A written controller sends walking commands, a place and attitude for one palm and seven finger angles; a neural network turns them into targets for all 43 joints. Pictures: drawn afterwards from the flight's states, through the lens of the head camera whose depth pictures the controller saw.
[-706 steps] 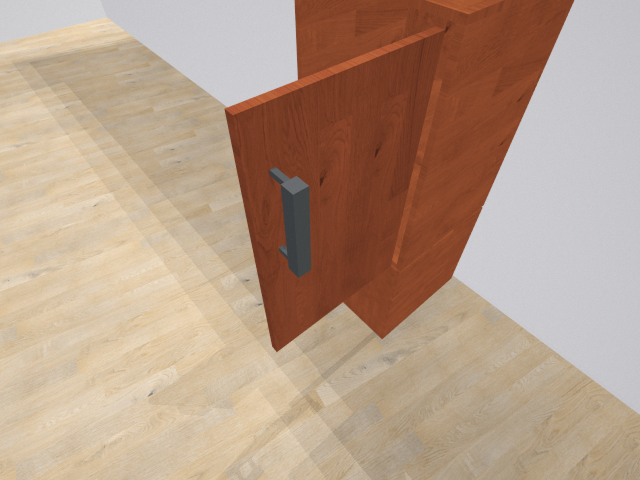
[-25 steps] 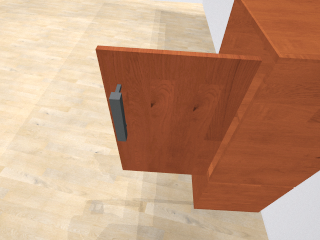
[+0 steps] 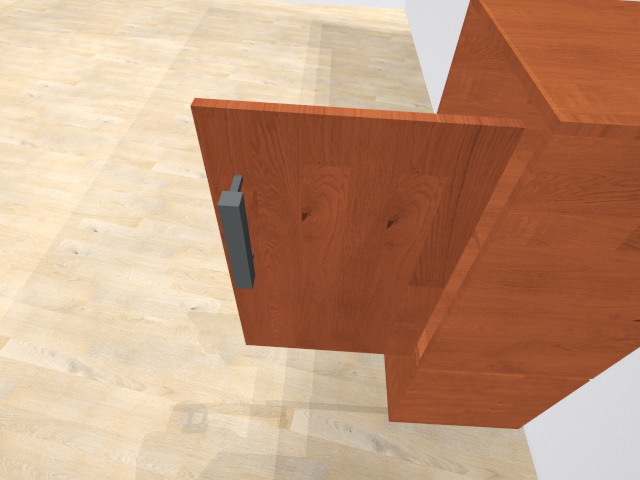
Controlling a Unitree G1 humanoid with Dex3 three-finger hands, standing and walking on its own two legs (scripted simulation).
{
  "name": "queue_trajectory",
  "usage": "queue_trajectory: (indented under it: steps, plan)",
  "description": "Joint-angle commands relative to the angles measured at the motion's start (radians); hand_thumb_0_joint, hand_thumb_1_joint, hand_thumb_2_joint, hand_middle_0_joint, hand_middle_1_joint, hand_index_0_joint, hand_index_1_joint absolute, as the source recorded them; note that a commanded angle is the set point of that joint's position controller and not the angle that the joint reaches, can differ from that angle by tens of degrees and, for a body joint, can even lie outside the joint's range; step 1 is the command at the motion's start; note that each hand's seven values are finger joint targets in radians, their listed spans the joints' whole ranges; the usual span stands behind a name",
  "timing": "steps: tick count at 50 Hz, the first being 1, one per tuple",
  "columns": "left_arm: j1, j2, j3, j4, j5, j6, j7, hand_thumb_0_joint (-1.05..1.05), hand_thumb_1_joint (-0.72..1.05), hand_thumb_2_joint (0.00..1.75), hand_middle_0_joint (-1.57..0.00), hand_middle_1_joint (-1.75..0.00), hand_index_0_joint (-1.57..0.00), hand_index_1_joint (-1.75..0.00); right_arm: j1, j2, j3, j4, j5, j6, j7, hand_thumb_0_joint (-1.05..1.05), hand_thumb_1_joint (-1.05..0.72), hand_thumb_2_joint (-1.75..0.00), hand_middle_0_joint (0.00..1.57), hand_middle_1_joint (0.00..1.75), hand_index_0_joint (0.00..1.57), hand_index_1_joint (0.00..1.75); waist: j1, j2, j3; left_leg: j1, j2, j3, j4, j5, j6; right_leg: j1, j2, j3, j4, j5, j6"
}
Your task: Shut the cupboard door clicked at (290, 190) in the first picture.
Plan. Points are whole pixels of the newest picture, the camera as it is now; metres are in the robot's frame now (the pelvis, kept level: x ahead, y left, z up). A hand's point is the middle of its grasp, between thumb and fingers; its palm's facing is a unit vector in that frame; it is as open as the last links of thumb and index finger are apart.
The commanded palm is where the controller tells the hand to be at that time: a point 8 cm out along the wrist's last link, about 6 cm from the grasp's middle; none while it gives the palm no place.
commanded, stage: look again from close up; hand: left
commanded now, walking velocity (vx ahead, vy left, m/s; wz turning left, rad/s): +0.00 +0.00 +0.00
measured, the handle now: (241, 234) +0.42 +0.14 +0.06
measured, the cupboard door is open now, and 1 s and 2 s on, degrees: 89 89 89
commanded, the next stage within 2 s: raise the hand and make a fist in 0.22 s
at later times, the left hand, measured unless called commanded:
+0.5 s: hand (175, 448) +0.16 +0.19 -0.04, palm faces +0.23 -0.97 -0.11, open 7.2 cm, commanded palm +0.09 +0.23 -0.06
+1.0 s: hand (189, 463) +0.15 +0.16 -0.02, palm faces -0.03 -1.00 -0.04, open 4.9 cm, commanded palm +0.11 +0.22 -0.01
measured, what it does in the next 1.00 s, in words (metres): lowers itself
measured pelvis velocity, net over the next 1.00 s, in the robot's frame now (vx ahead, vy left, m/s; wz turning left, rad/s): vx -0.06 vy -0.04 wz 0.06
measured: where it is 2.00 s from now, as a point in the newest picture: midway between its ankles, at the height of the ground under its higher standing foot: outside the picture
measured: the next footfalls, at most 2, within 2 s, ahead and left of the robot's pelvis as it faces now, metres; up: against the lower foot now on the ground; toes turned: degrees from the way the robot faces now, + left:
none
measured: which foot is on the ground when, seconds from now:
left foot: down 0.00-1.00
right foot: down 0.00-1.00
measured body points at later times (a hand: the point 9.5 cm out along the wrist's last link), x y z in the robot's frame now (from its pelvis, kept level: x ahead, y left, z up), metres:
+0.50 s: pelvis -0.03 -0.01 -0.02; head -0.02 -0.01 +0.43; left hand +0.15 +0.24 -0.03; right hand +0.07 -0.25 -0.13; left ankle -0.02 +0.10 -0.74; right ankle -0.05 -0.14 -0.74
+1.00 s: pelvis -0.06 -0.04 -0.08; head -0.01 -0.04 +0.36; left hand +0.14 +0.21 -0.02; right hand +0.15 -0.24 -0.16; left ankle -0.02 +0.10 -0.74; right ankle -0.05 -0.14 -0.74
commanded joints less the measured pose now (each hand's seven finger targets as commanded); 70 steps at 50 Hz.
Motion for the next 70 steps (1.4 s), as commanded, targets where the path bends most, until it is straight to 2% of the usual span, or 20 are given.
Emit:
queue_trajectory:
  steps: [1,15,16,17,18,19,20,22,23,26,28,30,32,35,41,47,51,54,58,70]
  plan:
    - [0.067,0.104,0.021,-0.022,-0.003,-0.016,0.008,0.0,0.9,0.9,-0.2,-0.3,-0.2,-0.3,0.034,-0.12,-0.018,-0.029,-0.003,-0.02,-0.011,0.0,-0.9,-0.9,0.2,0.3,0.2,0.3,0.006,0.019,0.004,0.03,0.108,-0.102,-0.065,0.285,0.011,-0.043,-0.079,0.047,-0.051,0.272,-0.043]
    - [0.081,0.084,0.017,-0.012,-0.003,-0.016,0.007,0.0,0.9,0.9,-0.2,-0.3,-0.2,-0.3,0.053,-0.104,-0.018,-0.019,-0.002,-0.018,-0.011,0.0,-0.9,-0.9,0.2,0.3,0.2,0.3,0.003,0.022,0.032,0.02,0.105,-0.102,-0.078,0.236,0.008,-0.061,-0.076,0.05,-0.069,0.228,-0.044]
    - [0.115,0.076,0.008,0.008,0.013,-0.034,0.045,0.0,0.9,0.9,-0.2,-0.3,-0.2,-0.3,0.023,-0.134,-0.023,-0.085,0.005,-0.023,-0.002,0.0,-0.9,-0.9,0.2,0.3,0.2,0.3,0.002,0.098,0.074,-0.037,0.125,-0.085,0.108,0.418,-0.021,-0.127,-0.102,0.083,-0.044,0.405,-0.038]
    - [-0.735,0.643,0.417,-1.631,-0.126,-0.31,0.047,0.0,0.9,0.9,-0.2,-0.3,-0.2,-0.3,0.134,-0.316,-0.058,-0.36,0.019,-0.213,-0.093,0.0,-0.9,-0.9,0.2,0.3,0.2,0.3,-0.171,0.094,-0.364,0.349,0.072,-0.116,0.098,0.582,0.001,-0.126,0.025,-0.059,0.16,0.513,-0.032]
    - [-0.023,0.184,0.057,-1.312,-0.144,-0.228,0.054,0.0,0.9,0.9,-0.22,-0.32,-0.22,-0.32,0.063,-0.215,-0.01,-0.368,0.068,-0.294,-0.113,0.0,-0.9,-0.9,0.2,0.3,0.2,0.3,-0.041,0.406,-0.49,0.443,0.083,-0.121,0.072,0.73,-0.011,-0.213,0.073,-0.076,0.263,0.194,-0.039]
    - [0.196,-0.028,-0.006,-1.268,-0.192,-0.089,0.057,0.0,0.9,0.9,-0.24,-0.34,-0.24,-0.34,0.014,-0.164,-0.024,-0.387,0.045,-0.328,-0.088,0.0,-0.9,-0.9,0.2,0.3,0.2,0.3,-0.02,0.36,-0.406,0.288,0.083,-0.132,0.026,0.796,-0.055,-0.219,0.07,-0.09,0.287,0.048,-0.043]
    - [0.098,-0.015,0.013,-1.186,-0.182,-0.082,0.064,0.0,0.9,0.9,-0.25,-0.36,-0.25,-0.36,0.028,-0.166,-0.038,-0.362,0.051,-0.346,-0.06,0.0,-0.9,-0.9,0.2,0.3,0.2,0.3,-0.048,0.166,-0.207,0.101,0.081,-0.135,0.05,0.62,-0.051,-0.293,0.045,-0.07,0.254,0.017,-0.03]
    - [0.04,0.032,0.095,-1.075,-0.178,-0.17,0.029,0.0,0.9,0.9,-0.29,-0.4,-0.29,-0.4,0.008,-0.206,-0.078,-0.437,0.027,-0.353,-0.028,0.0,-0.9,-0.9,0.2,0.3,0.2,0.3,-0.075,0.011,0.03,-0.181,0.026,-0.146,0.134,0.111,-0.042,-0.385,0.034,-0.096,0.147,0.028,-0.041]
    - [0.13,0.035,0.139,-0.969,-0.193,-0.244,-0.005,0.0,0.9,0.9,-0.31,-0.42,-0.31,-0.42,-0.017,-0.202,-0.082,-0.469,0.018,-0.352,-0.022,0.0,-0.9,-0.9,0.2,0.3,0.2,0.3,-0.051,-0.132,0.055,-0.284,0.01,-0.137,0.191,0.017,-0.031,-0.446,0.032,-0.092,0.155,-0.022,-0.039]
    - [0.367,-0.008,0.205,-0.818,-0.246,-0.49,-0.207,0.0,0.9,0.9,-0.36,-0.48,-0.36,-0.48,-0.056,-0.187,-0.107,-0.55,0.006,-0.337,0.017,0.0,-0.9,-0.9,0.2,0.3,0.2,0.3,0.05,-0.241,-0.137,-0.441,-0.01,-0.094,0.392,0.111,-0.048,-0.509,0.047,-0.089,0.401,0.119,-0.054]
    - [0.318,0.025,0.203,-0.848,-0.28,-0.643,-0.37,0.0,0.9,0.9,-0.4,-0.52,-0.4,-0.52,-0.087,-0.196,-0.117,-0.609,0.009,-0.331,0.034,0.0,-0.9,-0.9,0.2,0.3,0.2,0.3,0.051,-0.172,-0.187,-0.558,-0.025,-0.078,0.495,0.016,-0.051,-0.584,0.031,-0.029,0.488,0.044,-0.057]
    - [0.292,0.118,0.266,-0.917,-0.308,-0.635,-0.444,0.0,0.9,0.9,-0.44,-0.56,-0.44,-0.56,-0.109,-0.206,-0.118,-0.694,0.028,-0.315,0.039,0.0,-0.9,-0.9,0.2,0.3,0.2,0.3,0.082,0.011,-0.26,-0.585,-0.036,-0.05,0.539,-0.034,-0.035,-0.582,0.019,0.032,0.504,-0.059,-0.066]
    - [0.194,0.152,0.276,-1.068,-0.35,-0.562,-0.443,0.0,0.9,0.9,-0.47,-0.6,-0.47,-0.6,-0.137,-0.206,-0.111,-0.775,0.048,-0.301,0.019,0.0,-0.9,-0.9,0.2,0.3,0.2,0.3,0.072,0.03,-0.281,-0.613,-0.035,-0.046,0.536,-0.18,-0.022,-0.614,0.016,0.074,0.443,-0.322,-0.055]
    - [0.003,0.218,0.308,-1.341,-0.361,-0.523,-0.363,0.0,0.9,0.9,-0.53,-0.66,-0.53,-0.66,-0.094,-0.195,-0.098,-0.806,0.048,-0.291,-0.017,0.0,-0.9,-0.9,0.2,0.3,0.2,0.3,0.02,0.059,-0.317,-0.613,-0.019,-0.068,0.593,-0.207,-0.001,-0.636,0.014,0.151,0.389,-0.424,-0.04]
    - [-0.047,0.167,0.189,-1.427,-0.321,-0.542,-0.328,0.0,0.9,0.9,-0.64,-0.78,-0.64,-0.78,-0.031,-0.19,-0.071,-0.737,0.044,-0.316,-0.064,0.0,-0.9,-0.9,0.2,0.3,0.2,0.3,-0.061,0.065,-0.262,-0.589,0.012,-0.107,0.632,-0.149,0.011,-0.687,0.045,0.105,0.42,-0.268,-0.04]
    - [0.096,0.198,0.261,-1.296,-0.349,-0.345,-0.396,0.0,0.9,0.9,-0.75,-0.9,-0.75,-0.9,-0.032,-0.182,-0.067,-0.747,0.059,-0.29,-0.074,0.0,-0.9,-0.9,0.2,0.3,0.2,0.3,0.001,0.024,-0.319,-0.573,0.003,-0.107,0.575,-0.058,0.005,-0.523,0.021,0.11,0.389,-0.096,-0.017]
    - [0.141,0.206,0.338,-1.351,-0.374,-0.314,-0.357,0.0,0.9,0.9,-0.82,-0.98,-0.82,-0.98,-0.043,-0.156,-0.068,-0.759,0.05,-0.27,-0.066,0.0,-0.9,-0.9,0.2,0.3,0.2,0.3,0.04,0.0,-0.367,-0.523,0.001,-0.115,0.524,0.037,-0.004,-0.425,0.022,0.068,0.42,0.099,-0.012]
    - [0.158,0.188,0.316,-1.39,-0.365,-0.352,-0.332,0.0,0.9,0.9,-0.88,-1.04,-0.88,-1.04,-0.039,-0.157,-0.066,-0.755,0.041,-0.271,-0.056,0.0,-0.9,-0.9,0.2,0.3,0.2,0.3,0.045,0.04,-0.355,-0.473,-0.002,-0.117,0.494,0.099,-0.005,-0.434,0.041,0.015,0.456,0.193,-0.025]
    - [0.152,0.134,0.233,-1.386,-0.353,-0.388,-0.335,0.0,0.9,0.9,-0.95,-1.12,-0.95,-1.12,-0.023,-0.173,-0.065,-0.751,0.046,-0.278,-0.048,0.0,-0.9,-0.9,0.2,0.3,0.2,0.3,0.01,0.04,-0.294,-0.448,0.0,-0.116,0.462,0.047,-0.003,-0.508,0.057,-0.022,0.444,0.086,-0.034]
    - [0.08,0.167,0.229,-1.478,-0.325,-0.327,-0.281,0.0,0.9,0.9,-1.17,-1.36,-1.17,-1.36,-0.017,-0.185,-0.042,-0.77,0.058,-0.272,-0.052,0.0,-0.9,-0.9,0.2,0.3,0.2,0.3,0.009,0.112,-0.272,-0.334,0.011,-0.135,0.353,0.014,-0.006,-0.458,0.072,-0.062,0.394,0.039,-0.052]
